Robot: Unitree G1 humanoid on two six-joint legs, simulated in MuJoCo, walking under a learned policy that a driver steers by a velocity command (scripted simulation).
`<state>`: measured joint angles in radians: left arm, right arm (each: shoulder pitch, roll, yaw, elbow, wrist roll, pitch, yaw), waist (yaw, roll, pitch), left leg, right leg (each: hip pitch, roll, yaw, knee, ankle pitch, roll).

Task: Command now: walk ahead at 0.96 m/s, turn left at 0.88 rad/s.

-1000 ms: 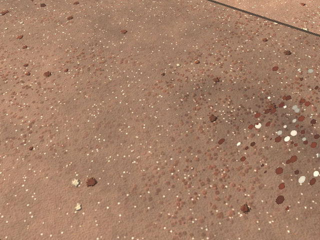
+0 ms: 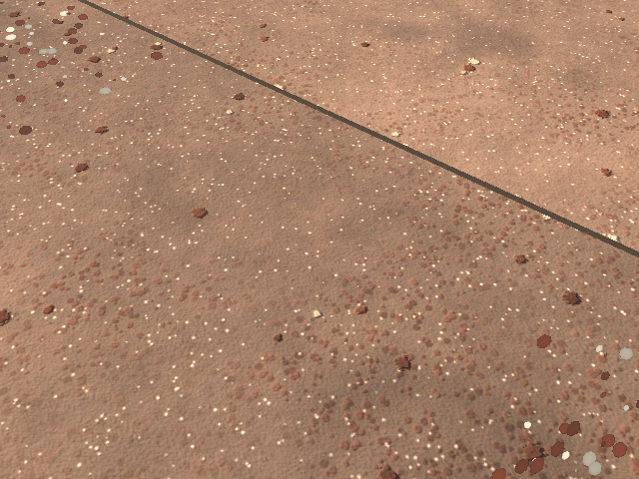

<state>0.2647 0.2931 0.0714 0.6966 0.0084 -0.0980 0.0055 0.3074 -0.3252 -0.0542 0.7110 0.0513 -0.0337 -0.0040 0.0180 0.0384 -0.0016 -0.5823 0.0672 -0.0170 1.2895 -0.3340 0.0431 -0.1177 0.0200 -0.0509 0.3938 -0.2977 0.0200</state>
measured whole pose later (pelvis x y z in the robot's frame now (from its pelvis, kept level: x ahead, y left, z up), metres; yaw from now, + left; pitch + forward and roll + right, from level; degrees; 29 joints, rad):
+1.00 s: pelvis +0.71 +0.15 +0.00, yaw -10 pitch +1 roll +2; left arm 0.23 0.32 0.08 0.62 -0.03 0.03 0.03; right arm 0.01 -0.28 -0.03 0.60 -0.02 -0.02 -0.04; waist 0.05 0.00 0.10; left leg -0.63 -0.03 -0.26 0.96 -0.29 -0.10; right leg -0.35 0.23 0.23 0.43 -0.05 -0.12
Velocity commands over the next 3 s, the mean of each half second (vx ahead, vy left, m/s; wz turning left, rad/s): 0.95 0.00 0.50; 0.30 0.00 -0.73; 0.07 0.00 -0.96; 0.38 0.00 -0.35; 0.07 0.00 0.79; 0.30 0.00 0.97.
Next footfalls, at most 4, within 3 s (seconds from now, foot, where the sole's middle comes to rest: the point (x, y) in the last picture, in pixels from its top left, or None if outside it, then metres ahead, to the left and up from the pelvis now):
0.26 left None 0.41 0.14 -0.77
0.68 right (284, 339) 0.83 0.12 -0.77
1.24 left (226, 295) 0.95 0.27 -0.77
1.80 right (342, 357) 0.79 -0.02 -0.77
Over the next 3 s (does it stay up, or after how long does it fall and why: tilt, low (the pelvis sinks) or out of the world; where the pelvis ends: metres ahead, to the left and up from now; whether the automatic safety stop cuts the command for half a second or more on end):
stays up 1.02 -0.09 0.01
